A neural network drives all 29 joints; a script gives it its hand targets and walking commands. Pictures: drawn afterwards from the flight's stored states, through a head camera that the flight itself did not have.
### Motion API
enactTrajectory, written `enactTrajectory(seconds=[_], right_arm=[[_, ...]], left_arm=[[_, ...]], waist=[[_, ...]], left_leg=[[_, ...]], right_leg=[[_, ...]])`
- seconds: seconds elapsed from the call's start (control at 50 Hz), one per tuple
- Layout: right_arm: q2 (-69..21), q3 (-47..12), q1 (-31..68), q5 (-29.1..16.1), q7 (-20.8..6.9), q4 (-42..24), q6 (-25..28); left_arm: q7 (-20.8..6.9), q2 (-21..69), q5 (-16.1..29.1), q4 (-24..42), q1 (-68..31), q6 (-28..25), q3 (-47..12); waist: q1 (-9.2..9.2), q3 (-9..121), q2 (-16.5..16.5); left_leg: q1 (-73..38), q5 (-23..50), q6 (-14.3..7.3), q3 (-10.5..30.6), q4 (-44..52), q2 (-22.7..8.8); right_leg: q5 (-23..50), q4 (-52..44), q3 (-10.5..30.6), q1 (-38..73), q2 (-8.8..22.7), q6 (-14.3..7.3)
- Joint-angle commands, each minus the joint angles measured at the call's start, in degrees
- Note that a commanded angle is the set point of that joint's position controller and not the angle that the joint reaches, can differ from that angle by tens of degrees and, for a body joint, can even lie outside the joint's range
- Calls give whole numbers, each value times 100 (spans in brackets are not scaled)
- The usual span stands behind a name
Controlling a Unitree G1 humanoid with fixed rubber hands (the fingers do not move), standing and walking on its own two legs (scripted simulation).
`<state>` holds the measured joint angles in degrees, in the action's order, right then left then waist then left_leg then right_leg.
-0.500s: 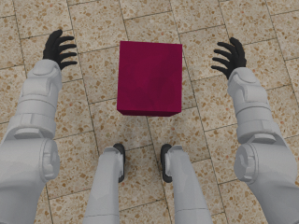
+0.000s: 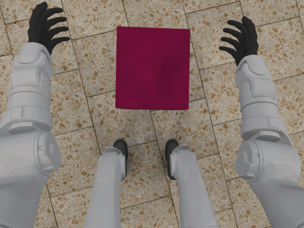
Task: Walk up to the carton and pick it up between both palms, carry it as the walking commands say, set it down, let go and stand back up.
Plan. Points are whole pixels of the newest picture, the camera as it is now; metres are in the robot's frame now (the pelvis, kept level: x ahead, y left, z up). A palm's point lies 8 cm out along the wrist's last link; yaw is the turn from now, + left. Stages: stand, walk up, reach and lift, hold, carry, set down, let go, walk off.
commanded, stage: reach and lift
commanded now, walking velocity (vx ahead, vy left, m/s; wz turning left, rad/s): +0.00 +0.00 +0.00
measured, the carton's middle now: (151, 76) +0.51 -0.03 -0.48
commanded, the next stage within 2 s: none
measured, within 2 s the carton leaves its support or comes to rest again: neither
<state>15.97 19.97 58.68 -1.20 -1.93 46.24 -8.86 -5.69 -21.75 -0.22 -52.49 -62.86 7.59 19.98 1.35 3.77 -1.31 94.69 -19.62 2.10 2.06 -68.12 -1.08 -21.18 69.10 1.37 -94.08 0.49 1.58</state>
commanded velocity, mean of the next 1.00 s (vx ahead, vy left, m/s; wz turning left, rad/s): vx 0.00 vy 0.00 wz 0.00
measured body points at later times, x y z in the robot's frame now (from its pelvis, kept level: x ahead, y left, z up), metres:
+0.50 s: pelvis -0.04 +0.00 -0.15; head +0.31 +0.00 +0.13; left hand +0.53 +0.22 -0.27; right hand +0.51 -0.23 -0.28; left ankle +0.08 +0.14 -0.59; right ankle +0.07 -0.13 -0.59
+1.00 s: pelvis -0.05 +0.00 -0.25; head +0.33 -0.01 +0.00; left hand +0.52 +0.22 -0.41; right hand +0.50 -0.22 -0.42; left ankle +0.08 +0.14 -0.59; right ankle +0.07 -0.13 -0.59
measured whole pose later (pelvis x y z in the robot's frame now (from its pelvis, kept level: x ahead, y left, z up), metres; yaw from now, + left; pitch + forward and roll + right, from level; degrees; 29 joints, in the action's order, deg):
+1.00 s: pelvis -0.05 +0.00 -0.25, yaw +0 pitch +35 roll +0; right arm 22.1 8.2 79.8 -12.2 5.4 57.7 -4.7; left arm 2.2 -28.5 13.5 -63.4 -82.0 4.1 6.9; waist 1.4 -22.8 -1.0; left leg 126.8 -31.4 3.9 3.8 -122.9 0.5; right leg -33.3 124.1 2.8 -126.2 -1.3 2.8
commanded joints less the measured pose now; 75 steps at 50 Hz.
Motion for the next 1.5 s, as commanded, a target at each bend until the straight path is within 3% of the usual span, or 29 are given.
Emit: enactTrajectory(seconds=[0.0, 0.06, 0.08, 0.12, 0.14, 0.16, 0.18, 0.36, 0.4, 0.44, 0.46, 0.5, 0.56, 0.6, 0.66, 0.68, 0.74, 0.82, 0.84, 0.98, 1.02, 1.06, 1.08, 1.14, 1.2, 1.28, 1.38, 1.4, 1.48], right_arm=[[626, 230, 1442, 62, 26, -661, 86], [912, 34, 1543, 13, 159, -119, -22], [986, 165, 1651, -82, 123, -45, -85], [1157, 110, 1724, -85, 179, -243, -25], [1131, 207, 1751, -29, 188, -142, -40], [1157, -154, 2177, -326, 215, -908, 52], [1267, -35, 2078, -290, 263, -473, -30], [1510, -362, 2958, -723, 412, -739, -17], [1585, -317, 2566, -569, 393, 191, -24], [1667, -385, 2843, -739, 456, -249, 69], [1537, -522, 2907, -769, 404, -24, 90], [1149, -512, 2568, -825, 420, 227, 92], [1202, -615, 2782, -846, 471, -90, 220], [1285, -663, 2636, -748, 541, 378, 262], [1031, -798, 2927, -924, 569, 464, 327], [1407, -533, 2975, -821, 620, 567, 318], [1390, -622, 3006, -1024, 649, 525, 335], [1654, -687, 3435, -924, 732, 444, 533], [1492, -976, 3369, -1031, 707, 713, 501], [1521, -1144, 3499, -1123, 734, 398, 564], [1475, -1438, 3478, -1403, 756, 409, 553], [1692, -1141, 3360, -1278, 772, 791, 535], [1328, -1415, 3242, -1456, 763, 443, 536], [1669, -1265, 3620, -1377, 730, 486, 578], [1507, -1240, 3121, -1352, 682, 1088, 490], [1448, -1233, 3670, -1381, 727, 531, 631], [1719, -1065, 3756, -1013, 668, 1363, 582], [1476, -1113, 3844, -1166, 683, 824, 643], [1477, -1221, 3680, -1277, 658, 1798, 644]], left_arm=[[54, -598, -159, 678, -1494, -101, 37], [169, -823, 10, -25, -1506, 69, -29], [229, -982, 6, 307, -1934, 111, -39], [270, -755, 185, 587, -2007, 125, -269], [294, -1109, 17, 230, -2013, 159, -75], [390, -1071, 290, 1368, -2393, 61, -228], [449, -1281, 137, 676, -2151, 91, 12], [629, -1494, 767, 1320, -3092, 139, -668], [593, -1184, 723, 282, -2432, 215, -671], [655, -1270, 794, 860, -2828, 139, -695], [641, -914, 958, 385, -2698, 184, -944], [645, -1033, 764, 282, -2593, 47, -801], [692, -1174, 888, 709, -2771, -105, -956], [704, -1012, 856, -69, -2489, -96, -878], [748, -1360, 866, 63, -3029, -248, -774], [767, -1343, 889, -297, -2933, -233, -831], [779, -1620, 949, 36, -3220, -327, -927], [760, -1446, 1157, -137, -3366, -380, -1130], [756, -1489, 1297, -616, -3206, -376, -1041], [816, -1748, 1422, -157, -3388, -545, -1198], [905, -1688, 1550, 155, -3588, -611, -1284], [939, -1559, 1478, -322, -3456, -537, -1380], [936, -1519, 1544, 118, -3344, -558, -1442], [968, -1599, 1429, -456, -3327, -468, -1260], [955, -1489, 1444, -427, -3347, -450, -1436], [920, -1177, 1460, -209, -3565, -504, -1505], [876, -1190, 1463, -1359, -3506, -369, -1450], [915, -925, 1461, -566, -3786, -436, -1597], [1052, -1306, 1356, -1124, -3787, -532, -1422]], waist=[[-21, 4882, -106], [165, 5353, 118], [147, 5461, -369], [261, 5728, -217], [209, 5662, -15], [41, 6695, 2], [-140, 6377, -261], [182, 7280, 32], [157, 6067, 23], [109, 6703, -64], [350, 6188, -107], [-24, 5762, -352], [52, 6426, -109], [242, 5615, -7], [-116, 5478, -95], [74, 5374, -42], [-89, 5463, -459], [188, 5509, -35], [-29, 5444, 73], [17, 5454, 400], [-217, 6031, 221], [95, 5544, -229], [-265, 6133, -59], [-55, 5336, 201], [-171, 5211, -439], [133, 5053, -179], [376, 4125, 231], [135, 4709, -104], [-94, 4629, -63]], left_leg=[[-2032, 1258, -144, -425, -312, 454], [-1748, 778, -52, -521, -603, 382], [-2240, 590, -42, -406, -865, 476], [-2413, 883, -90, -423, -951, 321], [-2005, 593, -38, -456, -1242, 361], [-2508, 1262, 31, -549, -1256, 480], [-2021, 1204, 6, -561, -1419, 432], [-2225, 956, 94, -549, -2507, 402], [-1453, 480, 18, -377, -2672, 326], [-1519, 719, 37, -479, -2873, 377], [-1363, 668, -22, -473, -2869, 313], [-1278, 653, 19, -465, -3079, 280], [-1338, 820, -23, -451, -3260, 284], [-663, 391, 10, -452, -3499, 308], [-281, 604, 30, -558, -3688, 208], [-369, 588, -59, -448, -3898, 154], [-518, 404, 126, -582, -4128, 155], [-332, 621, 66, -450, -4413, 162], [-71, 418, 28, -478, -4409, 130], [208, 590, 33, -472, -4775, 153], [-56, 862, 140, -681, -4888, 154], [-336, 692, 126, -490, -4823, 107], [-658, 1098, 125, -557, -4896, 184], [-261, 538, 36, -424, -4902, 163], [-708, 620, 166, -546, -4851, 141], [-316, 521, 93, -414, -4823, 155], [48, -80, 44, -302, -4685, 131], [-346, 500, 103, -356, -4700, 188], [-431, 462, 102, -353, -4928, 152]], right_leg=[[1605, 204, -457, 1844, -386, 215], [1226, 498, -506, 1944, -386, 268], [537, 716, -561, 1120, -434, 209], [734, 904, -674, 1077, -398, 226], [647, 901, -671, 991, -435, 142], [1218, 1055, -690, 1772, -449, 161], [1299, 1297, -546, 1347, -370, 194], [755, 2194, -759, 1054, -361, 127], [241, 2549, -709, 315, -243, 132], [566, 2680, -684, 660, -319, 64], [443, 2835, -727, 185, -261, 106], [411, 2854, -701, -256, -223, 97], [734, 3186, -765, 359, -231, 148], [477, 3276, -690, 74, -208, 146], [577, 3385, -517, 155, -212, 168], [478, 3553, -539, -139, -198, 190], [374, 3814, -492, 54, -187, 133], [709, 4067, -578, 277, -173, 170], [564, 4216, -580, 305, -112, 164], [938, 4672, -565, 752, -149, 187], [1309, 4680, -439, 941, -124, 118], [976, 4727, -530, 228, -146, 163], [1327, 4706, -538, 655, -115, 134], [697, 4681, -618, 105, -137, 218], [464, 4575, -477, -254, -127, 132], [653, 4600, -551, -433, -159, 147], [-175, 4535, -652, -743, -80, 158], [299, 4575, -616, -522, -136, 135], [250, 4707, -488, -713, -114, 101]])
